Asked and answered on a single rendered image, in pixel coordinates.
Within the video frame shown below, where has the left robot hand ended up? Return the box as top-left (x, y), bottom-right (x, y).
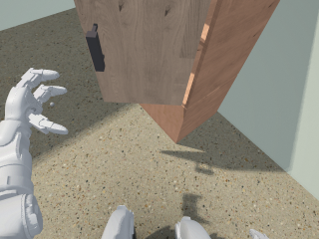
top-left (4, 68), bottom-right (69, 134)

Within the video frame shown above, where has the cupboard door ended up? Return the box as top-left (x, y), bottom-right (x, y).
top-left (74, 0), bottom-right (211, 106)

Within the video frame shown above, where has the right robot hand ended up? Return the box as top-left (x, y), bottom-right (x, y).
top-left (249, 229), bottom-right (269, 239)

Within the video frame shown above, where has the left robot upper arm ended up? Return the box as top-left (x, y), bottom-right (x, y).
top-left (0, 193), bottom-right (44, 239)

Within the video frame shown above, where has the robot right thigh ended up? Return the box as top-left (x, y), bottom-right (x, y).
top-left (174, 219), bottom-right (211, 239)

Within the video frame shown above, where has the right robot shin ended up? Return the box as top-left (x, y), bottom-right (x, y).
top-left (180, 216), bottom-right (191, 221)

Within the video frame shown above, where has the handle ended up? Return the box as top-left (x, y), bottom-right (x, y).
top-left (86, 23), bottom-right (106, 72)

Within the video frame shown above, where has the left robot forearm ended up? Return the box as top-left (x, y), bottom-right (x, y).
top-left (0, 119), bottom-right (34, 201)

